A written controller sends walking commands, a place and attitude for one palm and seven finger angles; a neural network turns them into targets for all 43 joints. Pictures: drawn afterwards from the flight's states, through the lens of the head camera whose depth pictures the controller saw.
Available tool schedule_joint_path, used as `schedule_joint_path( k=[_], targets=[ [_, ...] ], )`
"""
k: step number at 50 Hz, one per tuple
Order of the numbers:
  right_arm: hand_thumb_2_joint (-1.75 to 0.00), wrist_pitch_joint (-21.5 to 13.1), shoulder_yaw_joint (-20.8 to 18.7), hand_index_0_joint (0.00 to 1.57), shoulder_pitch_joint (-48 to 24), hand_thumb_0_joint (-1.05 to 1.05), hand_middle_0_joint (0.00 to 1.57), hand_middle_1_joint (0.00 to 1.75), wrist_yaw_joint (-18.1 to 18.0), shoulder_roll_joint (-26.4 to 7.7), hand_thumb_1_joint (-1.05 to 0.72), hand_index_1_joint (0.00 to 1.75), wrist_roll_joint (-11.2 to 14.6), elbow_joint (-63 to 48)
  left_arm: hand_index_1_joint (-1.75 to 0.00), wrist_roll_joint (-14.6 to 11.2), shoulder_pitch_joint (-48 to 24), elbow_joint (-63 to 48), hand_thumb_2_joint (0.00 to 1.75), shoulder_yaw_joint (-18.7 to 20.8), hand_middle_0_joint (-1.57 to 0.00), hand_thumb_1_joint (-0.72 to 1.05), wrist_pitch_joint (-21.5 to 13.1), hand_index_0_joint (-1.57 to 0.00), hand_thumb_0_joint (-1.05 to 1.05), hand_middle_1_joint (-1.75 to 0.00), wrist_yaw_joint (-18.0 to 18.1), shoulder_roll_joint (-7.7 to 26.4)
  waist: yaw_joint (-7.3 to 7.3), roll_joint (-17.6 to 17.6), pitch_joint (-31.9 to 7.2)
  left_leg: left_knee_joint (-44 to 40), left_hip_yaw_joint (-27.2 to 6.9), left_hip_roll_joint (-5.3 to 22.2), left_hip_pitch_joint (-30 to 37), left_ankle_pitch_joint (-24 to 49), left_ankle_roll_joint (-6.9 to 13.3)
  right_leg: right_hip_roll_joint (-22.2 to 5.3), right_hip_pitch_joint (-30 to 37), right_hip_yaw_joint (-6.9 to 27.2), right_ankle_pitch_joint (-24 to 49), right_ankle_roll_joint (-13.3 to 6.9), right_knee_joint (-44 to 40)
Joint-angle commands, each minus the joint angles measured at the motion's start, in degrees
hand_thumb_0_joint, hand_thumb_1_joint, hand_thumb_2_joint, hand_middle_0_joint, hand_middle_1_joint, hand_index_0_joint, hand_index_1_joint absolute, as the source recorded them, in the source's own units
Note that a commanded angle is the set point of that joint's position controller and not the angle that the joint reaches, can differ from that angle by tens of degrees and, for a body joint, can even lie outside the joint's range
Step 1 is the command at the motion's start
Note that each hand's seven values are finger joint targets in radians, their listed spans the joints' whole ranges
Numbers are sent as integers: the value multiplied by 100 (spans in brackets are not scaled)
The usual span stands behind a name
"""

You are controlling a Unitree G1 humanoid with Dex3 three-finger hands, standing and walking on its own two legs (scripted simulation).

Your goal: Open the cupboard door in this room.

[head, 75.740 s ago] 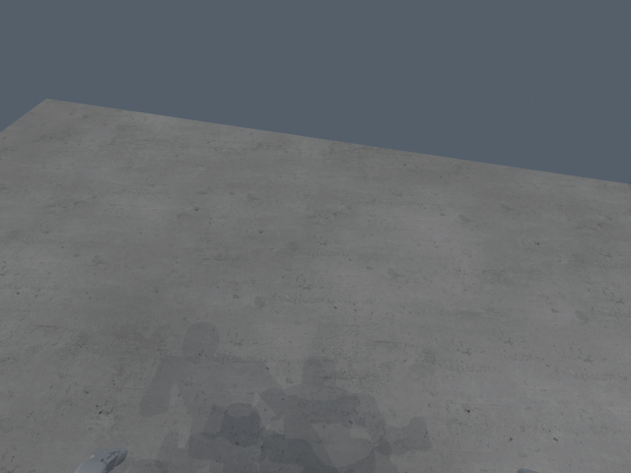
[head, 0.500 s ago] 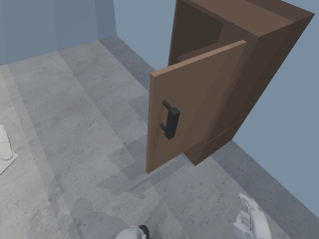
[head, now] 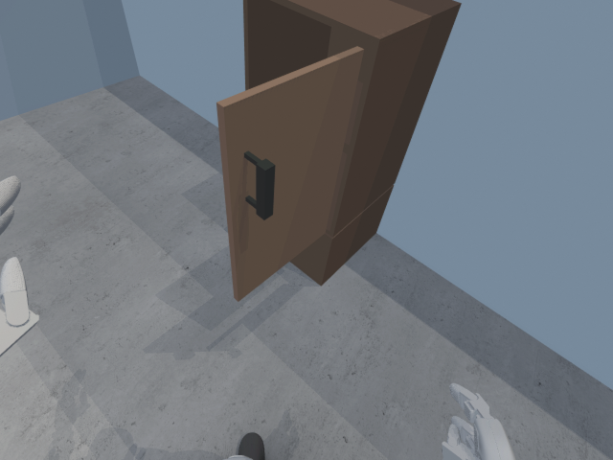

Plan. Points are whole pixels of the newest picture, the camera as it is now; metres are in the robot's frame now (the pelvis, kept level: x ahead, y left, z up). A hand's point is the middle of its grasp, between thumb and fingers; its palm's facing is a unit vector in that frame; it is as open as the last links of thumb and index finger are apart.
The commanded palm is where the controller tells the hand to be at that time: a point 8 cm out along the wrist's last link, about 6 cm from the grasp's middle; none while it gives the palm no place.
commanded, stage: stop stepping back and stand still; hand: left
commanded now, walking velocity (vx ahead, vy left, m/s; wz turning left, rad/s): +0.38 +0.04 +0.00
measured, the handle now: (257, 185) +0.59 +0.09 -0.01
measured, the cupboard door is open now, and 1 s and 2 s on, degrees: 88 88 88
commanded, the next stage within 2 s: let the arm hang, fingers relaxed in 1.48 s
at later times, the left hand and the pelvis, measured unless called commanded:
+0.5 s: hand out of the picture +0.12 +0.26 +0.18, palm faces +0.41 -0.73 -0.55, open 7.4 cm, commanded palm +0.06 +0.30 +0.18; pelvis -0.08 +0.00 -0.01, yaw +1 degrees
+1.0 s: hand out of the picture +0.16 +0.28 +0.16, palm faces +0.40 -0.77 -0.50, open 7.4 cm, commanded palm +0.09 +0.31 +0.18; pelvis -0.04 +0.01 +0.00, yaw +0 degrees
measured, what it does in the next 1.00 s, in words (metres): steps on the spot: right foot, then left foot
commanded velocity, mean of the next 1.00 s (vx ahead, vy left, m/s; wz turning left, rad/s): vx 0.10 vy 0.00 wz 0.00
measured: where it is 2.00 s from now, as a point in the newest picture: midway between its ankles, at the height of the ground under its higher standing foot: outside the picture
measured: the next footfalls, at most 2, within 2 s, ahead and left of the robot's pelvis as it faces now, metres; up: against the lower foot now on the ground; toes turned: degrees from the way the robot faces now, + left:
right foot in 0.04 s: -0.03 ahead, -0.07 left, +0.00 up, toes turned -4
left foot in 0.26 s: -0.03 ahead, +0.15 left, +0.00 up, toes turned +5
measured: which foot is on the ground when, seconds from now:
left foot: down 0.00-0.02, up 0.04-0.24, down 0.26-0.48, up 0.50-0.76, down 0.78-1.00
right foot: up 0.00-0.02, down 0.04-1.00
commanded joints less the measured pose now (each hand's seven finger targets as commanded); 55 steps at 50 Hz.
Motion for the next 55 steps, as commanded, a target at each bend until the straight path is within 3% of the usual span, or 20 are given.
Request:
schedule_joint_path(
  k=[1, 2, 3, 4, 6, 11, 12, 14, 16, 22, 23, 25, 26, 28, 31, 35, 39, 41, 47, 55],
  targets=[
    [-90, 5, -314, 20, -476, 0, 20, 30, -129, -703, -90, 30, 53, -656, -30, 89, 390, -1173, 90, 1047, -20, 90, -212, -20, 0, -30, 220, 1029, 357, -833, -449, 3060, 52, -471, 588, -2294, -601, -1991, -1255, 2067, -935, -617, -3366],
    [-90, 88, -331, 20, -453, 0, 20, 30, -173, -888, -90, 30, -37, -474, -30, 83, -305, -1319, 90, 1147, -20, 90, -192, -20, 0, -30, 249, 1154, 286, -962, -106, 4778, -323, -417, 107, -1854, -546, -2773, -2456, 2554, -1086, -951, -3568],
    [-90, 53, -320, 20, -376, 0, 20, 30, -181, -781, -90, 30, 20, -338, -30, 135, -886, -1012, 90, 990, -20, 90, -128, -20, 0, -30, 269, 926, 182, -965, -246, 5488, -638, -337, -93, -1830, -527, -2788, -2723, 2798, -1973, -1045, -3697],
    [-90, 29, -299, 20, -375, 0, 20, 30, -280, -695, -90, 30, 74, -322, -30, 173, -1124, -353, 90, 797, -20, 90, -111, -20, 0, -30, 327, 693, 116, -725, -22, 5271, -680, 10, -51, -1822, -452, -2424, -2558, 2267, -1881, -732, -3489],
    [-90, -79, -217, 20, -414, 0, 20, 30, -375, -818, -90, 30, 41, -309, -30, 327, -1336, 210, 90, 329, -20, 90, -188, -20, 0, -30, 292, 438, 149, -182, 186, 3800, -224, 164, -117, -1815, -280, -1925, -1663, 1361, -790, -437, -2890],
    [-90, -433, -168, 20, -311, 0, 20, 30, -476, -797, -90, 30, 32, -306, -30, 476, -1657, 81, 90, -43, -20, 90, -343, -20, 0, -30, 377, 225, 306, -402, -54, 675, 365, -94, 1082, -2284, 27, -1580, -554, 989, -531, -348, -2117],
    [-90, -461, -218, 20, -285, 0, 20, 30, -472, -882, -90, 30, 65, -419, -30, 425, -1567, -248, 90, 10, -20, 90, -378, -20, 0, -30, 377, 286, 302, -17, -151, 155, -67, 155, 1351, -2483, 143, -1364, -534, 876, -174, -201, -1533],
    [-90, -443, -244, 20, -293, 0, 20, 30, -401, -1009, -90, 30, 95, -650, -30, 374, -1267, -996, 90, 386, -20, 90, -491, -20, 0, -30, 386, 587, 370, 1319, -499, -190, -1766, 1329, 1903, -1179, 544, -565, -965, -67, 983, 190, 194],
    [-90, -470, -184, 20, -330, 0, 20, 30, -296, -733, -90, 30, -6, -453, -30, 419, -1046, -970, 90, 678, -20, 90, -536, -20, 0, -30, 308, 763, 207, 1784, 95, -987, -2495, 1718, 889, -2473, 835, -608, -1188, 156, 256, 229, 1136],
    [-90, -342, -208, 20, -347, 0, 20, 30, -207, -770, -90, 30, 67, -494, -30, 344, -321, -340, 90, 725, -20, 90, -472, -20, 0, -30, 337, 527, 322, 1067, -214, 156, -663, 950, -240, -2913, 290, -477, 1047, -209, 1003, 153, -1069],
    [-90, -299, -221, 20, -341, 0, 20, 30, -220, -737, -90, 30, 88, -501, -30, 351, -208, 10, 90, 689, -20, 90, -433, -20, 0, -30, 328, 470, 357, 524, -148, 1041, -301, 591, -618, -2959, 118, -793, 1208, 507, 770, -84, -1581],
    [-90, -233, -334, 20, -302, 0, 20, 30, -184, -741, -90, 30, 157, -529, -30, 319, -613, 178, 90, 584, -20, 90, -376, -20, 0, -30, 323, 480, 400, -1274, -216, 3746, -78, -111, -1255, -2934, -151, -2553, 725, 3593, -486, -916, -2854],
    [-90, -239, -349, 20, -266, 0, 20, 30, -151, -817, -90, 30, 106, -461, -30, 337, -837, 153, 90, 423, -20, 90, -451, -20, 0, -30, 312, 356, 275, -866, -23, 4377, -406, -19, -1155, -2503, -175, -2609, 304, 3471, -190, -866, -2970],
    [-90, -240, -234, 20, -315, 0, 20, 30, -158, -753, -90, 30, 82, -341, -30, 342, -938, 217, 90, 489, -20, 90, -556, -20, 0, -30, 303, 455, 288, -242, -78, 4199, -415, 155, -895, -2101, -245, -2360, 239, 2388, 1085, -832, -2555],
    [-90, -275, -149, 20, -512, 0, 20, 30, -236, -665, -90, 30, 89, -420, -30, 384, -1087, 73, 90, 310, -20, 90, -674, -20, 0, -30, 290, 346, 327, -478, -165, 2884, -48, 122, -111, -1712, -201, -2023, 282, 1249, 2577, -562, -2294],
    [-90, -392, -157, 20, -516, 0, 20, 30, -275, -655, -90, 30, 69, -523, -30, 331, -958, -416, 90, 388, -20, 90, -661, -20, 0, -30, 365, 403, 444, -277, -293, 1013, 188, -70, 1164, -1111, -114, -1770, 221, 983, 2259, -319, -2162],
    [-90, -307, -279, 20, -553, 0, 20, 30, -270, -909, -90, 30, 168, -693, -30, 267, -906, -628, 90, 441, -20, 90, -640, -20, 0, -30, 345, 423, 508, 616, -302, 325, -790, 711, 1635, -171, 118, -1007, 67, 725, 1979, 261, -1597],
    [-90, -276, -193, 20, -475, 0, 20, 30, -258, -774, -90, 30, 158, -652, -30, 286, -604, -269, 90, 582, -20, 90, -588, -20, 0, -30, 301, 421, 445, 972, -319, 248, -669, 616, 1319, 62, 70, -852, 354, 550, 2453, 244, -1505],
    [-90, -212, -205, 20, -452, 0, 20, 30, -200, -789, -90, 30, 191, -731, -30, 220, -381, -246, 90, 384, -20, 90, -456, -20, 0, -30, 248, 265, 390, 366, -763, 582, -329, 414, 1444, 348, -102, -987, 698, 636, 3472, 210, -1623],
    [-90, -134, -138, 20, -551, 0, 20, 30, -265, -761, -90, 30, 160, -801, -30, 176, -391, -403, 90, 469, -20, 90, -333, -20, 0, -30, 265, 407, 407, 418, -771, 359, -323, 386, 1511, 257, -123, -912, 693, 536, 3338, 225, -1748]
  ],
)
